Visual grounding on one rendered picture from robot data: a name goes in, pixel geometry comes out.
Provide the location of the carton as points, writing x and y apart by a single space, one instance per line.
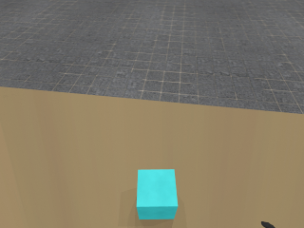
156 194

